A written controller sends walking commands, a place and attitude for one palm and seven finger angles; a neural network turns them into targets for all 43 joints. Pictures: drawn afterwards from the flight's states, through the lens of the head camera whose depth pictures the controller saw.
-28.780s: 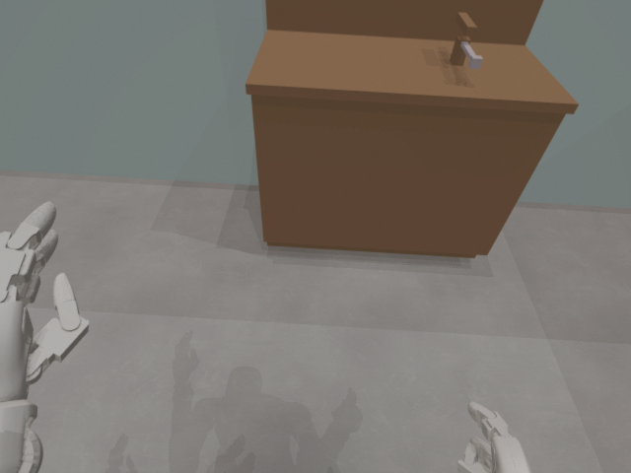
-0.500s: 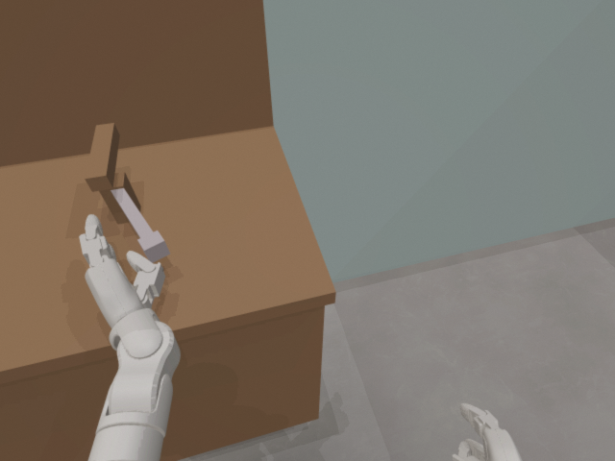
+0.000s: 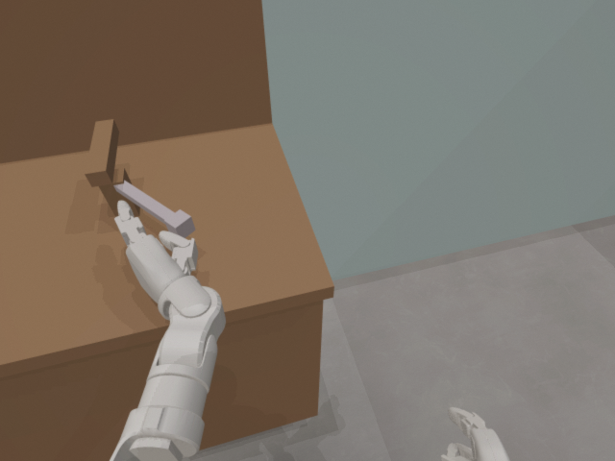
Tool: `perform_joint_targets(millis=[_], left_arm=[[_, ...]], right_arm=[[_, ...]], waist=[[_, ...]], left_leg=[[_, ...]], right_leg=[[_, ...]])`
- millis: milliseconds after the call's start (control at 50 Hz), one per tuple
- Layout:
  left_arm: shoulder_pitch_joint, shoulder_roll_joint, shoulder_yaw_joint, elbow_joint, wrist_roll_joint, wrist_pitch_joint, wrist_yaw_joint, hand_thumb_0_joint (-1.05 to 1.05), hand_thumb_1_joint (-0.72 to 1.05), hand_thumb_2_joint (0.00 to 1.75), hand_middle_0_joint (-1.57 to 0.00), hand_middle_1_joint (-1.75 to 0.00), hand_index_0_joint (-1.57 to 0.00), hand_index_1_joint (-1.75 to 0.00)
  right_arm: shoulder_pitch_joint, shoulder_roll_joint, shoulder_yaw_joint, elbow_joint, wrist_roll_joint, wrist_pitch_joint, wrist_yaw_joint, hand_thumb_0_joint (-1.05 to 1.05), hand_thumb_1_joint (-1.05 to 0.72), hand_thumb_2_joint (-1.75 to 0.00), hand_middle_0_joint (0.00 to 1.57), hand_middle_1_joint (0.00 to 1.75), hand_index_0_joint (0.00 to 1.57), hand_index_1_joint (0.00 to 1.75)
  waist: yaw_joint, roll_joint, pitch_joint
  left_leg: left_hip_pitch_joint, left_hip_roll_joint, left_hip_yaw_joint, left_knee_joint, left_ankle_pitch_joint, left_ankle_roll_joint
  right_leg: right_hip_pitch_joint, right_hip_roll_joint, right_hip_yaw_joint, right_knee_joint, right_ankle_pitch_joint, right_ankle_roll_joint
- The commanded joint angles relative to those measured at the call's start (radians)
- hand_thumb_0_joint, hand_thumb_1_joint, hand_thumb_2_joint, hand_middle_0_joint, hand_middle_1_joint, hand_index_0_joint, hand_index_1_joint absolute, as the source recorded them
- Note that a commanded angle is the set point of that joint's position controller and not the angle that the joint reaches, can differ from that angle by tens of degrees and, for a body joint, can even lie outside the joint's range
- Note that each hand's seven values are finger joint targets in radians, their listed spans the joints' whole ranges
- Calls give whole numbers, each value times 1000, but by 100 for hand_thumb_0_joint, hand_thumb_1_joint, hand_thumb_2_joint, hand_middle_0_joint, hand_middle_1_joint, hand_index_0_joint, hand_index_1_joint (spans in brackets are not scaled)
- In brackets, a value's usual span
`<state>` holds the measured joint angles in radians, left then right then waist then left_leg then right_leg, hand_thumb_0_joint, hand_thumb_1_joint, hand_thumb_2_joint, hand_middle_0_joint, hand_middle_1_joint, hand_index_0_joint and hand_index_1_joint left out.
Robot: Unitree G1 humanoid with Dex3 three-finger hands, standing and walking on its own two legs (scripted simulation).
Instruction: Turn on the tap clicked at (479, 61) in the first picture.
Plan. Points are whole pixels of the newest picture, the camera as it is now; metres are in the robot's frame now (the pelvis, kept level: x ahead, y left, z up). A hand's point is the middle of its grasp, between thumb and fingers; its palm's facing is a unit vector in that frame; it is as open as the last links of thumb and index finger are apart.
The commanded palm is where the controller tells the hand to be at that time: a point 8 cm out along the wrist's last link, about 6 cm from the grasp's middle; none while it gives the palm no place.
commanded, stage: push the lever round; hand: left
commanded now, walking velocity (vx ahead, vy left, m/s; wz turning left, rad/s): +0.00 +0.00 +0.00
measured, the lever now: (180, 225) +0.41 +0.21 +0.09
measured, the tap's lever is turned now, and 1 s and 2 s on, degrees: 38 67 74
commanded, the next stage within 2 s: lift the hand up off the lever in 1.14 s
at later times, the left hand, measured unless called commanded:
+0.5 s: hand (217, 225) +0.41 +0.16 +0.09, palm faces +0.78 -0.62 -0.10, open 7.6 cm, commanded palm +0.36 +0.17 +0.09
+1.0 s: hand (231, 207) +0.45 +0.14 +0.09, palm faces +0.80 -0.58 -0.13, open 7.7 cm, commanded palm +0.40 +0.16 +0.09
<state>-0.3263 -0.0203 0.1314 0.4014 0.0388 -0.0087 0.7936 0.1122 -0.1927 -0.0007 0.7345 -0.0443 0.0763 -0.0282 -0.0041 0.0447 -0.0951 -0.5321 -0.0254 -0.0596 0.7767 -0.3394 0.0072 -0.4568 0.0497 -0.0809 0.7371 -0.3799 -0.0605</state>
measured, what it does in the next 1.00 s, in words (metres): stands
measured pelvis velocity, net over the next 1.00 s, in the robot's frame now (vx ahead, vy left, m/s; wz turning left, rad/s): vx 0.01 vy -0.02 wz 0.01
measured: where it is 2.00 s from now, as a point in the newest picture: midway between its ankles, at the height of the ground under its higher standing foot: outside the picture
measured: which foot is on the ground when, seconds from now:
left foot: down 0.00-1.00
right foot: down 0.00-1.00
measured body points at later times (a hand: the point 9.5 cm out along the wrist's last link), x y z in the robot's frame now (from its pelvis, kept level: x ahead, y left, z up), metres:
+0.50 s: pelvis +0.00 -0.02 -0.01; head +0.02 -0.03 +0.44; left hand +0.37 +0.18 +0.10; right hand +0.14 -0.25 -0.13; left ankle +0.03 +0.11 -0.71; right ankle +0.00 -0.08 -0.71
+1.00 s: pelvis +0.01 -0.02 -0.01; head +0.05 -0.04 +0.44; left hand +0.41 +0.17 +0.09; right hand +0.11 -0.27 -0.15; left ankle +0.03 +0.11 -0.71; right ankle +0.00 -0.08 -0.71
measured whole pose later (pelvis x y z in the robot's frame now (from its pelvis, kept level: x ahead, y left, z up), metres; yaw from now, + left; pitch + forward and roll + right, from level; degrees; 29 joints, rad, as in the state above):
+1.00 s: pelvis +0.01 -0.02 -0.01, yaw +1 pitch +12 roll +0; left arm -0.71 -0.03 0.32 0.76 0.12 0.00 0.96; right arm 0.20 -0.20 -0.03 0.79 -0.10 0.04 0.04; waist -0.07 0.05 -0.14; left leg -0.67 -0.02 -0.08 0.82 -0.36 -0.03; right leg -0.60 0.06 -0.11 0.80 -0.42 -0.09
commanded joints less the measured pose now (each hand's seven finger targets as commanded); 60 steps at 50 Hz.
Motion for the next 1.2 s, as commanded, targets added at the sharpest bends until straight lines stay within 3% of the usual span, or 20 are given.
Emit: perform_joint_targets(millis=[0,20,100,120,200,260,300,320,400,440,500,620,720,820,880,900,940,1020,1080,1180], left_arm=[[-386,101,15,-172,42,-57,28,0,90,90,-15,-15,-15,-15],[-422,53,-29,-168,43,-56,28,0,90,90,-15,-15,-15,-15],[-462,93,23,-134,53,-57,56,0,90,90,-15,-15,-15,-15],[-486,58,-7,-135,54,-58,58,0,90,90,-15,-15,-15,-15],[-487,74,27,-89,61,-46,78,0,90,90,-15,-15,-15,-15],[-547,22,-13,-73,62,-42,86,0,90,90,-15,-15,-15,-15],[-562,75,42,-43,69,-38,100,0,90,90,-15,-15,-15,-15],[-592,28,1,-40,66,-37,99,0,90,90,-15,-15,-15,-15],[-621,83,69,-3,72,-35,121,0,90,90,-15,-15,-15,-15],[-633,52,52,19,76,-32,125,0,90,90,-15,-15,-15,-15],[-668,87,94,61,83,-25,139,0,90,90,-15,-15,-15,-15],[-761,53,78,102,96,-27,157,0,90,90,-15,-15,-15,-15],[-735,85,115,95,107,-37,161,0,90,90,-15,-15,-15,-15],[-784,71,99,130,112,-34,160,0,90,90,-15,-15,-15,-15],[-831,81,107,152,112,-41,165,0,90,90,-15,-15,-15,-15],[-814,123,152,167,110,-42,169,0,90,90,-15,-15,-15,-15],[-828,134,160,160,113,-50,172,0,90,90,-15,-15,-15,-15],[-842,120,147,198,127,-46,170,0,90,90,-15,-15,-15,-15],[-874,136,164,211,126,-51,173,0,90,90,-15,-15,-15,-15],[-850,166,198,223,128,-55,174,0,90,90,-15,-15,-15,-15]], right_arm=[[-108,-119,-41,-120,-10,-36,-2,0,-90,-90,20,30,20,30],[-112,-114,-37,-127,-10,-37,2,0,-90,-90,20,30,20,30],[-102,-117,-43,-109,-17,-37,3,0,-90,-90,20,30,20,30],[-100,-111,-42,-118,-18,-38,7,0,-90,-90,20,30,20,30],[-85,-115,-48,-101,-25,-37,13,0,-90,-90,20,30,20,30],[-88,-109,-45,-108,-26,-43,20,0,-90,-90,20,30,20,30],[-78,-115,-49,-91,-28,-40,18,0,-90,-90,20,30,20,30],[-80,-110,-45,-100,-28,-43,22,0,-90,-90,20,30,20,30],[-64,-113,-49,-84,-35,-44,23,0,-90,-90,20,30,20,30],[-56,-107,-47,-88,-36,-47,31,0,-90,-90,20,30,20,30],[-40,-113,-50,-73,-42,-48,32,0,-90,-90,20,30,20,30],[-14,-111,-51,-63,-48,-58,47,0,-90,-90,20,30,20,30],[18,-113,-60,-70,-54,-60,56,0,-90,-90,20,30,20,30],[32,-118,-61,-62,-54,-63,60,0,-90,-90,20,30,20,30],[42,-121,-61,-53,-57,-70,60,0,-90,-90,20,30,20,30],[46,-126,-65,-48,-59,-71,58,0,-90,-90,20,30,20,30],[56,-123,-66,-51,-58,-71,60,0,-90,-90,20,30,20,30],[75,-124,-67,-44,-62,-67,65,0,-90,-90,20,30,20,30],[87,-128,-67,-43,-65,-71,68,0,-90,-90,20,30,20,30],[111,-130,-72,-47,-66,-67,72,0,-90,-90,20,30,20,30]], waist=[[-7,-62,-250],[-22,-57,-254],[-11,-47,-278],[-22,-56,-291],[-16,-62,-298],[-32,-66,-291],[-26,-63,-281],[-39,-73,-286],[-31,-72,-323],[-37,-70,-328],[-44,-90,-328],[-66,-74,-335],[-54,-63,-404],[-75,-76,-364],[-86,-81,-355],[-78,-100,-360],[-77,-82,-398],[-89,-57,-392],[-96,-84,-395],[-89,-83,-424]], left_leg=[[121,19,-4,-81,181,-3],[127,17,1,-78,176,1],[111,16,1,-67,174,-1],[117,15,2,-64,184,1],[101,17,1,-52,200,-3],[97,14,7,-42,192,4],[79,15,3,-46,179,0],[81,11,6,-45,172,4],[59,9,10,-31,176,5],[60,7,13,-27,184,6],[41,8,12,-20,178,7],[41,8,12,-11,185,8],[41,7,17,3,237,5],[28,8,16,-1,214,9],[22,6,18,4,193,13],[5,5,15,3,183,13],[10,4,20,10,200,13],[11,5,20,10,215,11],[-6,3,23,15,206,14],[-17,3,27,20,229,13]], right_leg=[[71,-51,50,-132,180,22],[58,-54,47,-129,176,25],[63,-52,53,-125,174,22],[65,-55,48,-119,189,24],[64,-51,44,-111,213,22],[45,-56,44,-112,218,28],[45,-53,47,-117,196,25],[41,-58,44,-114,193,29],[59,-64,55,-110,229,35],[55,-67,52,-106,254,39],[52,-70,55,-107,268,44],[22,-71,46,-95,280,47],[57,-73,45,-66,374,49],[29,-70,43,-73,343,51],[18,-71,49,-82,335,55],[26,-69,51,-84,318,56],[45,-74,56,-75,359,59],[27,-71,49,-64,365,56],[35,-77,57,-67,401,66],[61,-77,55,-53,454,69]])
